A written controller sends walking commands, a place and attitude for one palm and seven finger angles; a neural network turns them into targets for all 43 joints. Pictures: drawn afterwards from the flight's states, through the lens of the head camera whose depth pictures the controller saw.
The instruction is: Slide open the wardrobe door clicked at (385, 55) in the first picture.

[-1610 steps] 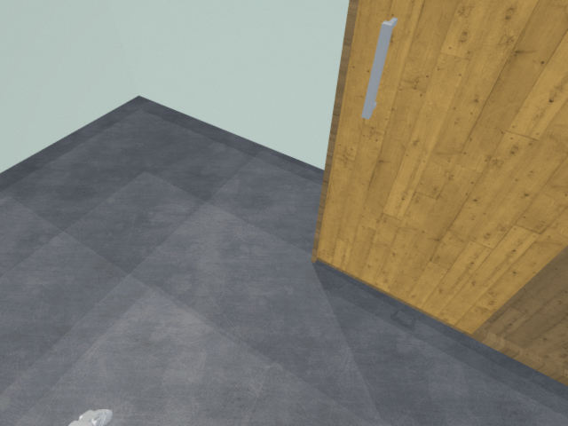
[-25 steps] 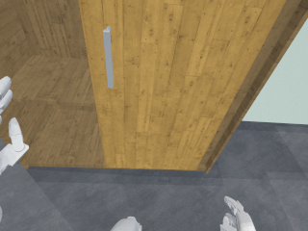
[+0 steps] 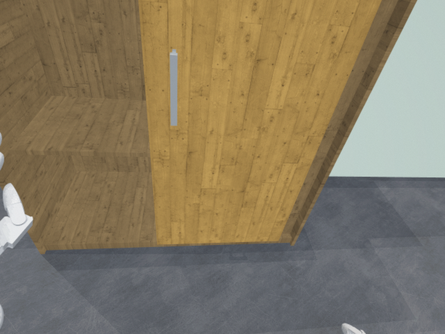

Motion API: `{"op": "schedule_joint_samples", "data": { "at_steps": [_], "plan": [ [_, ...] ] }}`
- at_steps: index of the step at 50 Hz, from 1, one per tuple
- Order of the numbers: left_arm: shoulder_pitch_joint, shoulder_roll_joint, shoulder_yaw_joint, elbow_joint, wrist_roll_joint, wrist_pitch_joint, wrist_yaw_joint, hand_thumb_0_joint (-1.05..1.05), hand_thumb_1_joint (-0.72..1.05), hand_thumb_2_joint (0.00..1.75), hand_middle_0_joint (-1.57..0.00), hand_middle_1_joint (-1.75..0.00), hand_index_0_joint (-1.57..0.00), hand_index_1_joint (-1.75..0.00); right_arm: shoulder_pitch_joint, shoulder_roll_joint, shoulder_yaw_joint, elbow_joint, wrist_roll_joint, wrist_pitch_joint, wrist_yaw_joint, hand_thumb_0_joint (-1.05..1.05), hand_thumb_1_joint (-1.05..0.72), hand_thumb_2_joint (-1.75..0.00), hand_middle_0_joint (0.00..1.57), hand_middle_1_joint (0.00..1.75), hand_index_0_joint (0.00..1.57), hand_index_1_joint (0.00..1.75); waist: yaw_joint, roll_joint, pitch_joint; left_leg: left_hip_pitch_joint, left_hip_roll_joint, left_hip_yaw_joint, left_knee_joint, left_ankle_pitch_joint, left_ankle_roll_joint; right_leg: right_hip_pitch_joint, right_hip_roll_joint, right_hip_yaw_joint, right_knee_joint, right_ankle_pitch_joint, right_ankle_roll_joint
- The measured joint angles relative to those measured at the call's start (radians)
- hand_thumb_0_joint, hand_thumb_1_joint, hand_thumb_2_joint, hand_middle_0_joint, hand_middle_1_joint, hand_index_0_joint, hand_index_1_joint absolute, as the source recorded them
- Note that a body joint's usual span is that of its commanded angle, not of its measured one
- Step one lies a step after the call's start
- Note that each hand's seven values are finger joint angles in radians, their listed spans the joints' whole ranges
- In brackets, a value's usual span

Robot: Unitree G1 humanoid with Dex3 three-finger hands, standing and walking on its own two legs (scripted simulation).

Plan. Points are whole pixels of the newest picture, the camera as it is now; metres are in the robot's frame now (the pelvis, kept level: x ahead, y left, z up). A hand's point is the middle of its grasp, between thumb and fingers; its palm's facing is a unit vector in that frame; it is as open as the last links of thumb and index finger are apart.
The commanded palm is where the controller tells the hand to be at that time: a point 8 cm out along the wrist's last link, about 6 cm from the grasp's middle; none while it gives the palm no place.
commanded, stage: stop stepping back and stand still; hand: left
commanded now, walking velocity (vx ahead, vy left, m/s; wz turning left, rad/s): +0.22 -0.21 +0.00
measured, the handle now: (174, 89) +0.72 +0.20 +0.13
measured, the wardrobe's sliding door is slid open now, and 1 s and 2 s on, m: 0.52 0.52 0.52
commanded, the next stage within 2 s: let the arm hang, fingers relaxed in 1.04 s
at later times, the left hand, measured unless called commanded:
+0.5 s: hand (8, 248) +0.16 +0.29 +0.17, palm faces +0.53 -0.76 -0.37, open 7.4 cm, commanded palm +0.10 +0.32 +0.19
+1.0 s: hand (29, 217) +0.21 +0.29 +0.16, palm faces +0.45 -0.76 -0.47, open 7.4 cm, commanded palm +0.14 +0.33 +0.19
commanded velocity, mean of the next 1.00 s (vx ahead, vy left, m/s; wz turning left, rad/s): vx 0.04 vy -0.04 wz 0.00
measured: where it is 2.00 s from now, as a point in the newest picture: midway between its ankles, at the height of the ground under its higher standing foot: outside the picture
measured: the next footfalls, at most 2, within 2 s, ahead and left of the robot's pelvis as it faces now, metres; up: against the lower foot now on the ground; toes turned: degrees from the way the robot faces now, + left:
left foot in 0.02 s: +0.08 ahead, +0.14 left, +0.00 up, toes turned +5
right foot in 0.32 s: +0.03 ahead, -0.08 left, +0.00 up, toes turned +1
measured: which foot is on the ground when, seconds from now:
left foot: up 0.00-0.00, down 0.02-0.30, up 0.32-0.52, down 0.54-1.00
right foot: down 0.00-0.02, up 0.04-0.30, down 0.32-1.00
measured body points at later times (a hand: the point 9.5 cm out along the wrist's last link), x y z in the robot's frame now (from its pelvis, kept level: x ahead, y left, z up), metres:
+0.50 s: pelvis -0.02 +0.01 +0.00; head -0.04 +0.02 +0.45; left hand +0.12 +0.32 +0.19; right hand +0.13 -0.23 -0.09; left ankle +0.01 +0.14 -0.71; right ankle -0.03 -0.09 -0.73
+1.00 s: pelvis +0.02 +0.02 +0.01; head +0.03 +0.03 +0.46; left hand +0.18 +0.33 +0.19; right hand +0.19 -0.21 -0.08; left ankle +0.01 +0.15 -0.73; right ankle -0.01 -0.09 -0.73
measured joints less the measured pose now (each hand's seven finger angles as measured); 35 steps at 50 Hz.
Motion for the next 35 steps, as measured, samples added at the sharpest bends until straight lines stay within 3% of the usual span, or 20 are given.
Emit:
{"op": "schedule_joint_samples", "data": {
  "at_steps": [1, 3, 5, 7, 10, 13, 15, 16, 17, 18, 21, 24, 27, 31, 33, 35],
  "plan": [
    [-0.011, -0.02, -0.009, -0.003, -0.004, 0.006, 0.005, 0.01, 0.89, 0.9, -0.21, -0.3, -0.21, -0.3, 0.004, -0.012, 0.001, -0.018, 0.001, -0.013, -0.006, 0.01, -0.9, -0.9, 0.2, 0.3, 0.2, 0.3, -0.009, 0.011, 0.002, 0.062, 0.01, -0.009, -0.116, -0.015, 0.01, -0.024, -0.005, -0.004, 0.048, -0.032, 0.003],
    [-0.036, -0.025, -0.011, -0.017, -0.005, 0.004, 0.006, 0.01, 0.89, 0.9, -0.21, -0.3, -0.21, -0.3, -0.023, -0.007, -0.006, -0.035, -0.001, -0.038, -0.01, 0.01, -0.9, -0.9, 0.2, 0.3, 0.2, 0.3, -0.029, 0.007, 0.046, 0.058, -0.002, -0.007, -0.143, 0.138, 0.004, -0.098, -0.005, 0.033, 0.223, -0.119, 0.022],
    [-0.025, 0.004, 0.003, -0.032, -0.003, -0.008, -0.009, 0.01, 0.9, 0.9, -0.21, -0.3, -0.2, -0.3, -0.045, 0.03, -0.002, -0.038, -0.002, -0.047, 0.007, 0.01, -0.9, -0.9, 0.2, 0.3, 0.2, 0.3, -0.041, -0.019, 0.077, 0.064, -0.015, 0.007, -0.142, 0.161, 0.0, -0.173, 0.009, 0.07, 0.404, -0.113, 0.036],
    [0.012, 0.033, 0.012, -0.069, 0.002, -0.013, -0.023, 0.01, 0.9, 0.9, -0.21, -0.3, -0.2, -0.3, -0.039, 0.063, 0.009, -0.047, -0.004, -0.053, 0.029, 0.01, -0.9, -0.9, 0.2, 0.3, 0.2, 0.3, -0.05, -0.021, 0.085, 0.079, -0.012, 0.003, -0.189, 0.18, -0.001, -0.214, 0.018, 0.055, 0.469, -0.063, 0.042],
    [0.079, 0.054, 0.015, -0.12, 0.008, -0.033, -0.025, 0.02, 0.89, 0.9, -0.21, -0.3, -0.21, -0.3, -0.015, 0.088, 0.027, -0.057, -0.007, -0.047, 0.047, 0.01, -0.9, -0.9, 0.2, 0.3, 0.2, 0.3, -0.042, 0.016, 0.079, 0.096, 0.016, -0.005, -0.268, 0.207, -0.006, -0.186, 0.024, -0.005, 0.347, -0.034, 0.04],
    [0.119, 0.069, 0.018, -0.116, 0.006, -0.033, -0.02, 0.01, 0.89, 0.9, -0.21, -0.3, -0.21, -0.3, 0.007, 0.092, 0.037, -0.068, -0.009, -0.026, 0.041, 0.01, -0.9, -0.9, 0.2, 0.3, 0.2, 0.3, -0.029, 0.066, 0.065, 0.091, 0.04, -0.011, -0.302, 0.179, -0.014, -0.076, 0.041, -0.057, 0.138, -0.079, 0.032],
    [0.121, 0.094, 0.028, -0.099, 0.005, -0.016, -0.013, 0.01, 0.89, 0.9, -0.21, -0.3, -0.21, -0.3, 0.014, 0.09, 0.039, -0.079, -0.008, -0.015, 0.035, 0.01, -0.9, -0.9, 0.21, 0.3, 0.2, 0.3, -0.025, 0.073, 0.054, 0.047, 0.032, -0.009, -0.247, 0.097, -0.009, 0.021, 0.045, -0.049, -0.02, -0.107, 0.008],
    [0.116, 0.109, 0.039, -0.093, 0.005, -0.01, -0.009, 0.01, 0.89, 0.9, -0.21, -0.3, -0.21, -0.3, 0.011, 0.087, 0.039, -0.085, -0.005, -0.012, 0.034, 0.01, -0.9, -0.9, 0.21, 0.3, 0.2, 0.3, -0.016, 0.056, 0.048, -0.001, 0.015, 0.0, -0.17, 0.051, -0.006, 0.042, 0.033, -0.007, -0.087, -0.085, -0.02],
    [0.099, 0.097, 0.036, -0.082, 0.003, -0.006, -0.007, 0.01, 0.89, 0.9, -0.21, -0.3, -0.21, -0.3, -0.007, 0.072, 0.036, -0.075, -0.003, -0.008, 0.034, 0.01, -0.9, -0.9, 0.21, 0.3, 0.2, 0.3, 0.0, 0.064, 0.059, -0.043, 0.012, -0.011, -0.064, 0.025, -0.008, 0.023, 0.028, 0.0, -0.087, 0.038, -0.025],
    [0.081, 0.074, 0.025, -0.065, 0.002, -0.006, -0.006, 0.01, 0.89, 0.9, -0.21, -0.3, -0.21, -0.3, -0.027, 0.054, 0.031, -0.053, -0.002, -0.007, 0.033, 0.01, -0.9, -0.9, 0.21, 0.3, 0.2, 0.3, 0.01, 0.079, 0.073, -0.073, 0.009, -0.029, 0.035, 0.012, -0.011, 0.012, 0.029, -0.002, -0.057, 0.078, -0.015],
    [0.064, 0.0, -0.009, -0.023, 0.0, -0.006, -0.003, 0.01, 0.89, 0.9, -0.21, -0.3, -0.21, -0.3, -0.048, 0.019, 0.016, -0.005, 0.004, -0.005, 0.03, 0.01, -0.9, -0.9, 0.21, 0.3, 0.2, 0.3, 0.023, 0.083, 0.074, -0.094, -0.007, -0.029, 0.147, 0.032, -0.017, 0.02, 0.014, 0.007, -0.036, 0.051, 0.017],
    [0.057, -0.037, -0.034, -0.016, 0.004, -0.008, 0.002, 0.01, 0.89, 0.9, -0.21, -0.3, -0.21, -0.3, -0.048, 0.0, 0.008, -0.005, 0.004, -0.014, 0.012, 0.01, -0.9, -0.9, 0.21, 0.3, 0.2, 0.3, 0.018, 0.055, 0.073, -0.028, -0.007, 0.009, 0.007, 0.068, -0.009, 0.03, -0.011, 0.011, -0.038, 0.033, 0.034],
    [0.046, -0.032, -0.04, -0.056, 0.003, -0.018, 0.007, 0.01, 0.89, 0.9, -0.21, -0.3, -0.21, -0.3, -0.047, -0.025, -0.006, -0.038, 0.003, -0.04, -0.004, 0.01, -0.9, -0.9, 0.21, 0.3, 0.2, 0.3, 0.005, 0.052, 0.085, 0.08, -0.004, 0.014, -0.223, 0.143, 0.0, 0.013, -0.016, -0.001, 0.021, -0.006, 0.05],
    [0.028, 0.031, 0.012, -0.07, 0.0, -0.044, 0.005, 0.01, 0.89, 0.9, -0.21, -0.3, -0.21, -0.3, -0.091, 0.005, -0.018, -0.058, 0.002, -0.059, 0.0, 0.01, -0.9, -0.9, 0.2, 0.3, 0.2, 0.3, -0.012, 0.011, 0.126, 0.085, -0.022, 0.029, -0.211, 0.161, -0.02, -0.033, -0.016, 0.05, 0.121, -0.081, 0.065],
    [0.04, 0.056, 0.034, -0.074, 0.001, -0.047, 0.002, 0.01, 0.89, 0.9, -0.21, -0.3, -0.21, -0.3, -0.092, 0.02, -0.008, -0.077, 0.004, -0.073, 0.011, 0.01, -0.9, -0.9, 0.2, 0.3, 0.2, 0.3, -0.024, 0.014, 0.13, 0.09, -0.021, 0.023, -0.229, 0.164, -0.026, -0.022, -0.006, 0.045, 0.051, -0.024, 0.071],
    [0.061, 0.063, 0.041, -0.077, 0.001, -0.053, -0.003, 0.01, 0.89, 0.9, -0.21, -0.3, -0.21, -0.3, -0.089, 0.026, 0.005, -0.09, 0.009, -0.08, 0.023, 0.01, -0.9, -0.9, 0.2, 0.3, 0.2, 0.3, -0.033, 0.039, 0.133, 0.09, -0.006, 0.007, -0.236, 0.165, -0.034, 0.001, 0.013, 0.03, -0.008, 0.041, 0.05]
  ]
}}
